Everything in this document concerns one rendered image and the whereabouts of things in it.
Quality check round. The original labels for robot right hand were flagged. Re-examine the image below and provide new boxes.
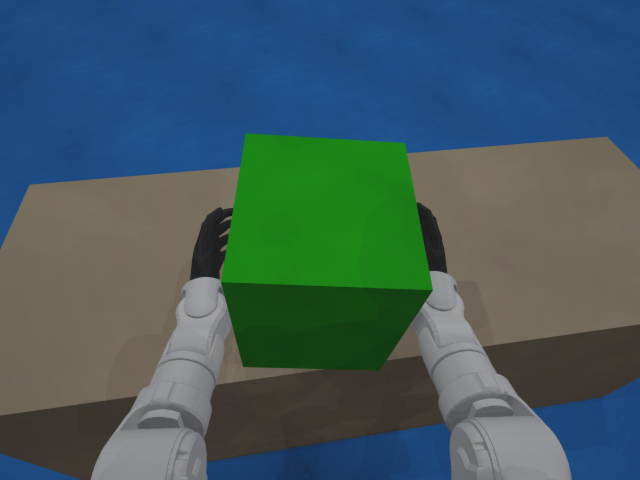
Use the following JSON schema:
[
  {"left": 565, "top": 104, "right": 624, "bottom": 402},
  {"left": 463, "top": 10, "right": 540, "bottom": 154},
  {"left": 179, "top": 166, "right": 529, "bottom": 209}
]
[{"left": 416, "top": 202, "right": 447, "bottom": 273}]

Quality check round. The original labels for robot left hand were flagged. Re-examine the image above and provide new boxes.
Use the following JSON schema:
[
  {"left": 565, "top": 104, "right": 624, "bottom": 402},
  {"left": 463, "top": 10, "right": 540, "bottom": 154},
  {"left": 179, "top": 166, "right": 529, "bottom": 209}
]
[{"left": 190, "top": 207, "right": 233, "bottom": 280}]

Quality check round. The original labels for left robot forearm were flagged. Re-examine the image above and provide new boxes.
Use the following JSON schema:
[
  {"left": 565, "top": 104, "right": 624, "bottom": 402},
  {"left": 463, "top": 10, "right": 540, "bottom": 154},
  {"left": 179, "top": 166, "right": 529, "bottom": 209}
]
[{"left": 91, "top": 277, "right": 232, "bottom": 480}]

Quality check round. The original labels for carton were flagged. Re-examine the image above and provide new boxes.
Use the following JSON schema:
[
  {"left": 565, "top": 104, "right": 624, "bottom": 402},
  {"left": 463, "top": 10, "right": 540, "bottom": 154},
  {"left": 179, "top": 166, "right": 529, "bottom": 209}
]
[{"left": 221, "top": 133, "right": 433, "bottom": 370}]

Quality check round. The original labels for robot left upper arm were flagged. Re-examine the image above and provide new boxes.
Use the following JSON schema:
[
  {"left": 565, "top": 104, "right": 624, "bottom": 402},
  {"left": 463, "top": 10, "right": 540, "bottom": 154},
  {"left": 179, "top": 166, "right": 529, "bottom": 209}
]
[{"left": 94, "top": 428, "right": 207, "bottom": 480}]

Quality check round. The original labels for robot right upper arm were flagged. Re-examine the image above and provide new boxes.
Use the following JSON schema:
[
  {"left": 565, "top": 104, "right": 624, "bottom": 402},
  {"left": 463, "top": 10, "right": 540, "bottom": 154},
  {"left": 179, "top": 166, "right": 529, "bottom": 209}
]
[{"left": 450, "top": 416, "right": 570, "bottom": 480}]

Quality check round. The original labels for right robot forearm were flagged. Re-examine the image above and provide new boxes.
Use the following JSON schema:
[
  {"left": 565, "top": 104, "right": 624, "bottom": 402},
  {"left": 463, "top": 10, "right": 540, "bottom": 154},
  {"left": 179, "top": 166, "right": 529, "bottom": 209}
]
[{"left": 410, "top": 271, "right": 572, "bottom": 480}]

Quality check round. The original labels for pedestal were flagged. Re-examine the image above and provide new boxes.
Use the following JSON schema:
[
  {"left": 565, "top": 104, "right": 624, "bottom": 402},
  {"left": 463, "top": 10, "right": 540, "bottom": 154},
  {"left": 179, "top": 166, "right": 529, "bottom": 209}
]
[{"left": 0, "top": 137, "right": 640, "bottom": 480}]

